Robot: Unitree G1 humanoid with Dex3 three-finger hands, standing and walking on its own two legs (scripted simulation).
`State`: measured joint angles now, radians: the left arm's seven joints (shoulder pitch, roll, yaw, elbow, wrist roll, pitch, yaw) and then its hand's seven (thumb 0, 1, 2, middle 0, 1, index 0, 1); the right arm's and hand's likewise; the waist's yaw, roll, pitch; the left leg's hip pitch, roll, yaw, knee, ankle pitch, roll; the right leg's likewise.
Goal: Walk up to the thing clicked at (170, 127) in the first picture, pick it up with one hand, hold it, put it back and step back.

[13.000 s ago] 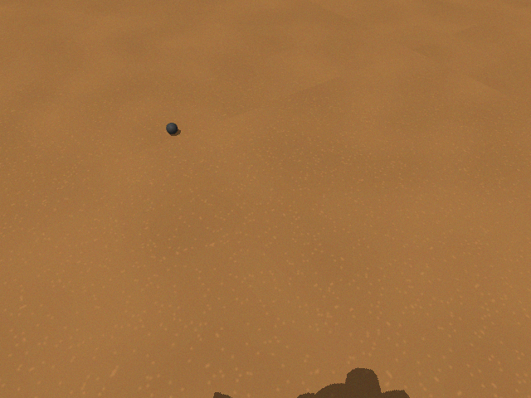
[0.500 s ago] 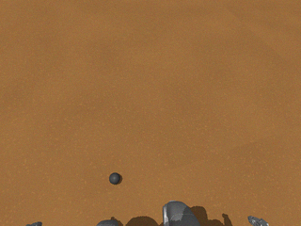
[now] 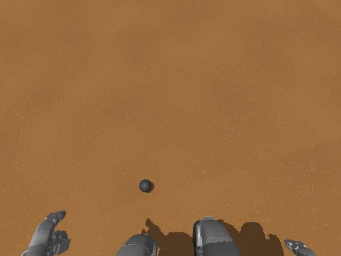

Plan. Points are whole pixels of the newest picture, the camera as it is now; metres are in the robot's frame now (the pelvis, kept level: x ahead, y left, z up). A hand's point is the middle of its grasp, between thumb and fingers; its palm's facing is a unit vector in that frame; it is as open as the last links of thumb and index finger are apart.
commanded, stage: walk up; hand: left
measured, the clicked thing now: (145, 185) +0.46 +0.15 -0.70
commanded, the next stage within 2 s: stand in 1.42 s
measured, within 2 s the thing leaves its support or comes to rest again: neither
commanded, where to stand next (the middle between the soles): +0.07 -0.02 m, yaw -7 degrees
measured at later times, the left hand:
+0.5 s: hand out of the picture +0.03 +0.27 -0.12, palm faces -0.12 -0.90 -0.41, open 7.4 cm
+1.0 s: hand (71, 251) +0.13 +0.26 -0.15, palm faces -0.11 -0.94 -0.33, open 7.4 cm
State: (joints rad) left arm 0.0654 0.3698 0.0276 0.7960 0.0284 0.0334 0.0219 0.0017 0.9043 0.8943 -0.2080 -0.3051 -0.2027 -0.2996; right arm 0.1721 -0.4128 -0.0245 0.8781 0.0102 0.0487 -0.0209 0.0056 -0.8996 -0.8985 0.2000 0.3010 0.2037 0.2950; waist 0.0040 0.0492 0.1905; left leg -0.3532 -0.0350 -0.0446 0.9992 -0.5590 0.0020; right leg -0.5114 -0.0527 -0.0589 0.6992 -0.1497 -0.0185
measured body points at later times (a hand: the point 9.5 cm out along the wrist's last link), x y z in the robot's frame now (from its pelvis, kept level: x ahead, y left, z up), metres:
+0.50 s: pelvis -0.02 -0.02 +0.02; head -0.01 -0.03 +0.47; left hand +0.03 +0.31 -0.09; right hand +0.00 -0.35 -0.09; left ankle -0.03 +0.11 -0.69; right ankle -0.04 -0.13 -0.70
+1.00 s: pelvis +0.01 +0.01 +0.02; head +0.07 +0.03 +0.46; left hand +0.14 +0.30 -0.12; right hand +0.09 -0.29 -0.10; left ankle +0.15 +0.11 -0.70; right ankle -0.05 -0.13 -0.66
